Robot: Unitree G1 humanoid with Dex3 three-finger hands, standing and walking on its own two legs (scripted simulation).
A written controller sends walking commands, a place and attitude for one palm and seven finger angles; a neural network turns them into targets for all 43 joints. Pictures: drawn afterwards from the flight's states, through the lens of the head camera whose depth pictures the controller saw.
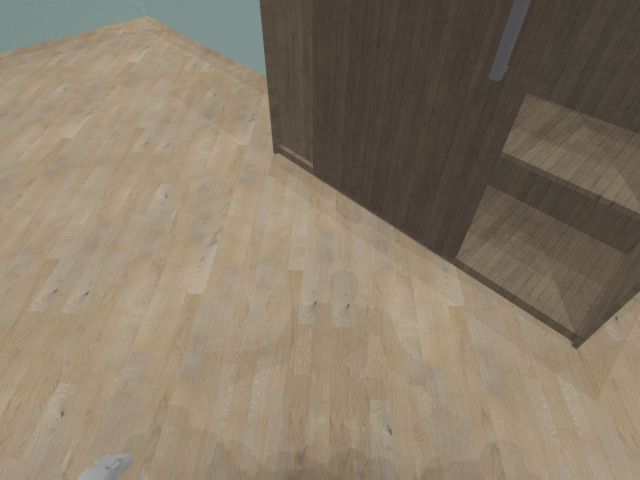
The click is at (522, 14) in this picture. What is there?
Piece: wardrobe's sliding door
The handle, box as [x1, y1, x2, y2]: [488, 0, 530, 81]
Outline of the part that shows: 530,0 514,1 488,77 497,81 502,77 503,73 506,71 507,61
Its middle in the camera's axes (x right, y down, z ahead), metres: +0.47 -0.52 +0.92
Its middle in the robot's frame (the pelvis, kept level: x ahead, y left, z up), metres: +1.08 -0.42 +0.15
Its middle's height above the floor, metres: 0.92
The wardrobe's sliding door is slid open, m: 0.49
